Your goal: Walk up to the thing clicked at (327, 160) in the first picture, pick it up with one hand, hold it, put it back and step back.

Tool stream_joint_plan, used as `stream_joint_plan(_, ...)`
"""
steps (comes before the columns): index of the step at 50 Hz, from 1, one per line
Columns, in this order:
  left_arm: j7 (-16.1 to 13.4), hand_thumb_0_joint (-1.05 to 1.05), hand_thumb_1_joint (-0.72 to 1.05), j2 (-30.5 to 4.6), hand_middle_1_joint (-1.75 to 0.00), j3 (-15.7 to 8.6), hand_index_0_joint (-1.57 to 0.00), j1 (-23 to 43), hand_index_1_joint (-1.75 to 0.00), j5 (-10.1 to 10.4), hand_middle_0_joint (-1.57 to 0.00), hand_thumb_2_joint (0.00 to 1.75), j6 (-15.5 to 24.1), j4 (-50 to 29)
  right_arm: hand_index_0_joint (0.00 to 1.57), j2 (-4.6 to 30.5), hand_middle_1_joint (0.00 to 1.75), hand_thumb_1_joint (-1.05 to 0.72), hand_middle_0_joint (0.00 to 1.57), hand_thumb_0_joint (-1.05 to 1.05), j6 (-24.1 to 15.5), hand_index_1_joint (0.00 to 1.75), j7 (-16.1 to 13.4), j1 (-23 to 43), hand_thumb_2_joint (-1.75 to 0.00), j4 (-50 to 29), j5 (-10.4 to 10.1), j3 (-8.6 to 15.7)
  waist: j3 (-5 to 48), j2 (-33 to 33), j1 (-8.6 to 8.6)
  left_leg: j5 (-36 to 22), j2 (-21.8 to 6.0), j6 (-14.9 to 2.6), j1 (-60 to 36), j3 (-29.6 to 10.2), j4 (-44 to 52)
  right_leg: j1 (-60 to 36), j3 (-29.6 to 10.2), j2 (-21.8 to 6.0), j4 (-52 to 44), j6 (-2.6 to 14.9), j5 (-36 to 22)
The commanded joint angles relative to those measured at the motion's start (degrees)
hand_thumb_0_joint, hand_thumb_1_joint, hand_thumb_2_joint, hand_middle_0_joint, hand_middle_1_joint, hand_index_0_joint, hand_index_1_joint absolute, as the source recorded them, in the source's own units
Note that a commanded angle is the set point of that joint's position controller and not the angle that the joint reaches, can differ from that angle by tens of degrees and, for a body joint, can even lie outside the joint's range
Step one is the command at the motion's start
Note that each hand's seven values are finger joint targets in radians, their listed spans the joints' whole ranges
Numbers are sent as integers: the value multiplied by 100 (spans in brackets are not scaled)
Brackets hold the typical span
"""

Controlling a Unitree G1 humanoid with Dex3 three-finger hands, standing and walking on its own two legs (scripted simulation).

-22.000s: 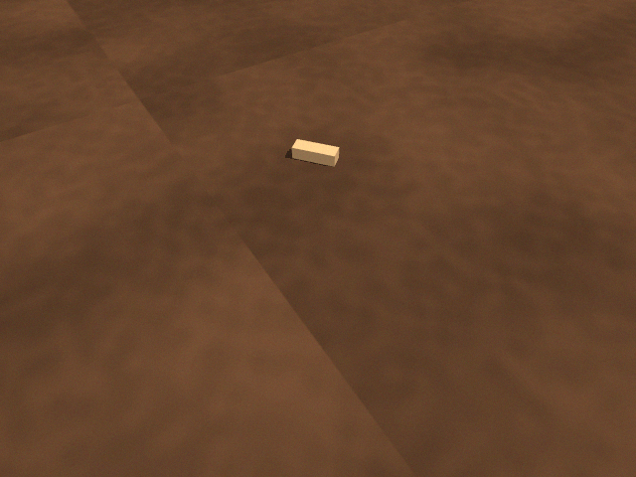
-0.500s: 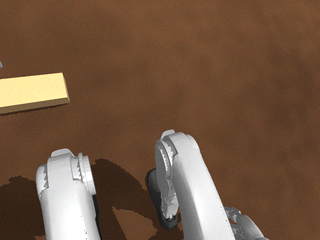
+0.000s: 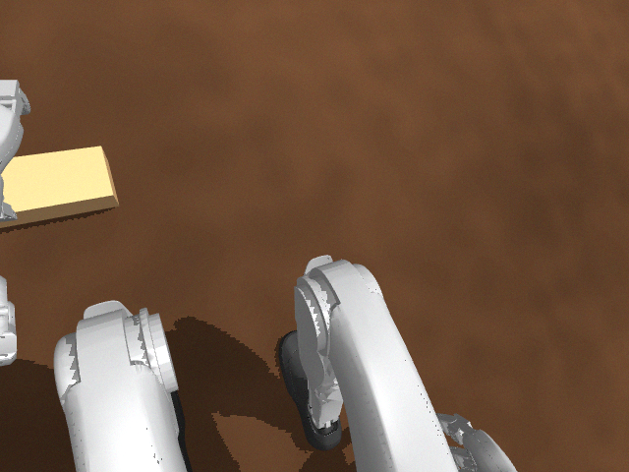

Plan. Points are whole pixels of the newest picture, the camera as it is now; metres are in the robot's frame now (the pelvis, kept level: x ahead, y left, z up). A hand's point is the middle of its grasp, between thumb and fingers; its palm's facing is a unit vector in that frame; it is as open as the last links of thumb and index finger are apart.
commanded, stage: approach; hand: left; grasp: from above
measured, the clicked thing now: (25, 190) +0.50 +0.30 -0.29
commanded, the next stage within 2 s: close in in 0.36 s
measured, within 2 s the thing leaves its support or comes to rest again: neither
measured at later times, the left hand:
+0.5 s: hand out of the picture +0.48 +0.32 -0.18, palm faces -0.46 -0.06 -0.88, open 14.1 cm
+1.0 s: hand (6, 188) +0.48 +0.30 -0.22, palm faces -0.45 -0.07 -0.89, open 14.2 cm
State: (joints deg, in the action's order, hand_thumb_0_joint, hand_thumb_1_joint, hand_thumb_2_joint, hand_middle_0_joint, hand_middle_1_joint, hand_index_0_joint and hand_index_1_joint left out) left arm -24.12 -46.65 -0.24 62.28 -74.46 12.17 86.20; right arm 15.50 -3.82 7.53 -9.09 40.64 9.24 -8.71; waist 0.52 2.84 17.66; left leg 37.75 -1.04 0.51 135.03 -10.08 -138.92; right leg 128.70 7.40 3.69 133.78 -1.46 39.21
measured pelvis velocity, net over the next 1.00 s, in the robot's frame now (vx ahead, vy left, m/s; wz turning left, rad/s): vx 0.00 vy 0.00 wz -0.03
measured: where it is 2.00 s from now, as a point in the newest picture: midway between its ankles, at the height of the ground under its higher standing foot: (246, 433)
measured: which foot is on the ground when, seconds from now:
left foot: down 0.00-1.00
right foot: down 0.00-1.00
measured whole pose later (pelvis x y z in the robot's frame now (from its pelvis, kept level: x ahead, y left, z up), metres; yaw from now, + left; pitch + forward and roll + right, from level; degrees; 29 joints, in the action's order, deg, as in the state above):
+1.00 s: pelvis +0.00 +0.00 -0.01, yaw -2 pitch +31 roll -11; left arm -27.5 -53.9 -3.8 62.8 -74.3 12.1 93.3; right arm 17.1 -6.4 8.4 -8.9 36.9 10.9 -14.1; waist -5.5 5.3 21.3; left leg 38.0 -1.6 0.4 135.4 -11.9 -141.7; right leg 129.0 8.8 4.7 135.1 -2.0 38.2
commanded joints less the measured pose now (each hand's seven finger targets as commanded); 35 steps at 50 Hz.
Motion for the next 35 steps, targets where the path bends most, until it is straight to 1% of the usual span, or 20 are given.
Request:
stream_joint_plan(1, -372, 0, -56, -1380, -106, -304, -7, 2117, -106, -35, -7, 103, -367, -445, 20, 1623, 30, -91, 20, 0, -4, 30, -40, -1274, -90, -68, -1, 370, 3718, -2615, 172, -855, 1, -159, -3275, 501, 1430, -1534, 432, 119, -1293, 362, -1405)
stream_joint_plan(3, -346, 0, -57, -1365, -105, -323, -6, 2017, -106, 51, -7, 104, -534, -384, 20, 1618, 30, -91, 20, 0, -7, 30, -19, -1265, -90, -139, -38, 336, 3801, -2497, 144, -925, 11, -200, -3144, 536, 1409, -1710, 398, 137, -1308, 359, -1494)
stream_joint_plan(5, -273, 0, -58, -1525, -106, -375, -6, 1868, -106, 185, -7, 104, -664, -339, 20, 1604, 30, -91, 20, 0, -3, 30, -9, -1192, -90, -244, -81, 277, 3916, -2254, 98, -960, 6, -272, -2871, 596, 1310, -2048, 320, 173, -1382, 310, -1565)
stream_joint_plan(8, -90, 0, -58, -1748, -105, -452, -6, 1432, -105, 370, -7, 103, -795, -334, 20, 1573, 30, -90, 20, 0, 37, 30, -24, -1114, -90, -309, -155, 232, 3928, -1944, -28, -917, 4, -337, -2497, 673, 1242, -2492, 181, 204, -1480, 253, -1543)
stream_joint_plan(9, 0, 0, -58, -1834, -105, -481, -6, 1389, -105, 419, -7, 102, -813, -318, 20, 1592, 30, -91, 20, 0, 37, 30, -20, -1163, -90, -326, -173, 220, 3836, -1915, -1, -940, 1, -342, -2451, 670, 1239, -2566, 170, 200, -1468, 247, -1559)
stream_joint_plan(10, 83, 0, -58, -1795, -105, -469, -6, 1213, -105, 509, -6, 102, -814, -346, 20, 1547, 30, -91, 20, 0, 63, 30, -19, -1104, -90, -323, -190, 209, 3886, -1845, -82, -946, -16, -336, -2399, 643, 1240, -2648, 155, 222, -1442, 256, -1545)
stream_joint_plan(13, 331, 0, -58, -1867, -106, -437, -6, 1327, -105, 661, -6, 101, -643, -599, 20, 1605, 30, -91, 20, 0, 86, 30, -58, -1107, -90, -355, -210, 192, 3563, -1563, 104, -743, -17, -366, -2059, 598, 1136, -2634, 135, 215, -1524, 253, -1309)
stream_joint_plan(15, 451, 0, -59, -1985, -106, -470, -6, 1451, -106, 690, -6, 102, -446, -949, 20, 1625, 30, -91, 20, 0, 101, 30, -99, -1149, -90, -321, -203, 212, 3595, -1689, 102, -648, -19, -331, -2181, 563, 1124, -2570, 144, 210, -1534, 277, -1143)
stream_joint_plan(16, 463, 0, -58, -2132, -107, -567, -7, 1560, -106, 693, -6, 101, -329, -1159, 20, 1621, 30, -91, 20, 0, 111, 30, -109, -1188, -90, -323, -176, 212, 3807, -1805, 54, -721, -39, -299, -2319, 547, 1106, -2724, 128, 222, -1510, 279, -1183)
stream_joint_plan(19, 524, 0, -58, -1833, -107, -457, -6, 1641, -107, 616, -6, 103, -58, -1309, 20, 1690, 30, -91, 20, 0, 89, 30, -119, -1321, -90, -265, -116, 273, 3531, -1983, 229, -718, -15, -209, -2670, 472, 1121, -2232, 360, 176, -1492, 347, -1146)
stream_joint_plan(20, 525, 0, -58, -1731, -107, -404, -6, 1705, -107, 577, -6, 104, 30, -1416, 20, 1682, 30, -91, 20, 0, 96, 30, -112, -1353, -90, -236, -99, 301, 3640, -2150, 232, -701, -19, -177, -2885, 440, 1171, -2144, 400, 174, -1467, 356, -1132)
stream_joint_plan(22, 480, 0, -57, -1757, -109, -412, -7, 1799, -109, 501, -7, 106, 164, -1620, 20, 1745, 30, -91, 20, 0, 101, 30, -121, -1369, -90, -230, -67, 361, 3801, -2433, 181, -780, -20, -120, -3249, 399, 1213, -1956, 470, 145, -1430, 389, -1156)
stream_joint_plan(24, 429, 0, -58, -1497, -107, -225, -7, 1905, -107, 447, -7, 105, 193, -1793, 20, 1644, 30, -91, 20, 0, 115, 30, -83, -1375, -90, -152, -66, 413, 4080, -2712, 149, -930, -54, -118, -3546, 407, 1253, -1944, 454, 161, -1364, 352, -1354)
stream_joint_plan(26, 354, 0, -57, -1309, -105, -136, -7, 1718, -104, 403, -6, 100, 144, -1328, 20, 1675, 30, -91, 20, 0, 111, 30, -54, -1390, -90, -118, -62, 409, 3691, -2607, 215, -975, -37, -126, -3370, 401, 1227, -1727, 505, 154, -1352, 356, -1395)
stream_joint_plan(27, 294, 0, -56, -1303, -104, -142, -7, 1724, -104, 375, -6, 102, 140, -1305, 20, 1658, 30, -90, 20, 0, 124, 30, -42, -1442, -90, -90, -45, 370, 3669, -2512, 253, -1044, -28, -139, -3308, 400, 1222, -1799, 523, 151, -1343, 331, -1480)
stream_joint_plan(29, 199, 0, -55, -1336, -105, -152, -7, 1630, -105, 267, -7, 104, 111, -974, 20, 1678, 30, -90, 20, 0, 145, 30, -24, -1404, -90, -79, -38, 363, 3519, -2419, 228, -1121, -18, -131, -3252, 356, 1269, -1685, 565, 148, -1263, 347, -1520)
stream_joint_plan(30, 188, 0, -55, -1214, -106, -84, -7, 1458, -105, 242, -7, 104, 68, -711, 20, 1655, 30, -90, 20, 0, 137, 30, -6, -1365, -90, -104, -27, 341, 3361, -2331, 210, -1087, -27, -151, -3266, 351, 1277, -1620, 559, 159, -1283, 340, -1498)
stream_joint_plan(32, 85, 0, -54, -1374, -106, -171, -8, 1599, -106, 189, -7, 104, 39, -707, 20, 1722, 30, -90, 20, 0, 114, 30, 8, -1332, -90, -154, -8, 320, 3296, -2437, 231, -1158, -35, -129, -3371, 316, 1299, -1548, 578, 138, -1225, 351, -1536)
stream_joint_plan(34, -39, 0, -53, -1628, -108, -300, -8, 1782, -108, 141, -8, 107, 23, -787, 20, 1745, 30, -90, 20, 0, 84, 30, 17, -1268, -90, -205, 7, 283, 3497, -2478, 191, -1195, -29, -152, -3376, 370, 1249, -1736, 550, 141, -1239, 333, -1620)
stream_joint_plan(35, -81, 0, -54, -1609, -107, -297, -8, 1677, -106, 113, -7, 104, -10, -654, 20, 1707, 30, -90, 20, 0, 55, 30, 38, -1231, -90, -219, 11, 263, 3444, -2474, 207, -1222, -36, -157, -3369, 378, 1231, -1738, 534, 151, -1201, 334, -1657)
